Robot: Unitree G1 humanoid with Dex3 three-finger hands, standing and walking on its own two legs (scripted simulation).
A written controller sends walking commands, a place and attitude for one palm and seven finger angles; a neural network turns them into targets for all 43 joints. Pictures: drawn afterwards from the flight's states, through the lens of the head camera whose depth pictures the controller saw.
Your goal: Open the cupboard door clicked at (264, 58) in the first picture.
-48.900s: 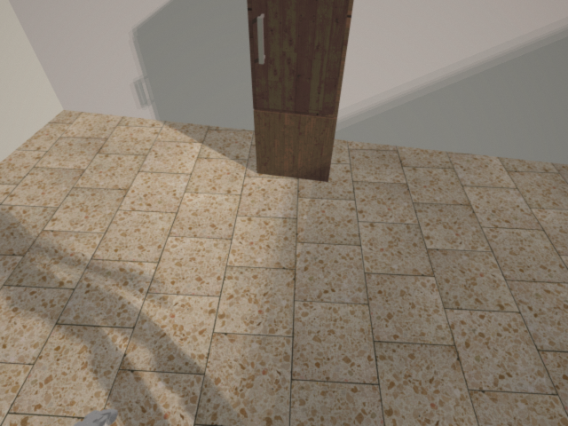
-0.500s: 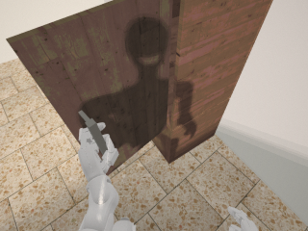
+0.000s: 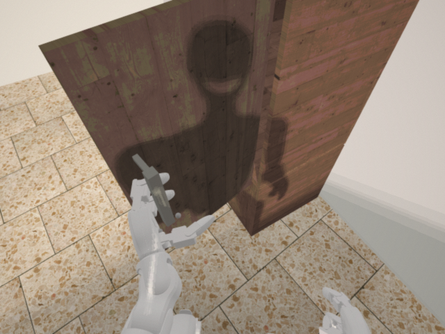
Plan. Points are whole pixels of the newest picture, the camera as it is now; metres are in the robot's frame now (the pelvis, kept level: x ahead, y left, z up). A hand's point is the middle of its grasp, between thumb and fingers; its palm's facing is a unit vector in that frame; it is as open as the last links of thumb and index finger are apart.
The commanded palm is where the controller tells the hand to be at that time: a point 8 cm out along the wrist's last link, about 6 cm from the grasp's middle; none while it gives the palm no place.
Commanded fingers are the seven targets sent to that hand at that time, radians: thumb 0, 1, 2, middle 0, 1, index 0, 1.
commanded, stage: open thumb and fingers to let go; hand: left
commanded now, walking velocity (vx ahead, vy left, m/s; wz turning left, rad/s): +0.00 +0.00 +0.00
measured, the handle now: (155, 193) +0.36 +0.15 +0.05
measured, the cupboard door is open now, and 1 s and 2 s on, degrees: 100 100 100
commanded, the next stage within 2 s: slide the hand sideways off the handle in 0.36 s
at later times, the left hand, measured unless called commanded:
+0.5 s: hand (178, 216) +0.31 +0.10 +0.04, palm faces +0.36 -0.93 -0.01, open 15.1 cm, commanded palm +0.27 +0.13 +0.04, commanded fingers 0.00 -0.50 0.30 -0.15 -0.30 -0.15 -0.30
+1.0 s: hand (163, 244) +0.26 +0.12 +0.05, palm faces -0.03 -1.00 +0.00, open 16.6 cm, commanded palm +0.23 +0.17 +0.04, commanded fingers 0.00 -0.50 0.30 -0.15 -0.30 -0.15 -0.30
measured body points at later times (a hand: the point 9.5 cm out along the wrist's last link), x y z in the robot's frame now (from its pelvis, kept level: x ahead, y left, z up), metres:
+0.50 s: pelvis -0.02 +0.02 +0.00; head +0.03 +0.02 +0.44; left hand +0.29 +0.15 +0.04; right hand +0.13 -0.20 -0.12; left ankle +0.04 +0.14 -0.66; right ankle -0.04 -0.10 -0.66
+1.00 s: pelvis -0.01 +0.03 -0.01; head +0.05 +0.03 +0.44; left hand +0.26 +0.17 +0.05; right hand +0.16 -0.20 -0.10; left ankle +0.04 +0.14 -0.66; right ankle -0.04 -0.10 -0.66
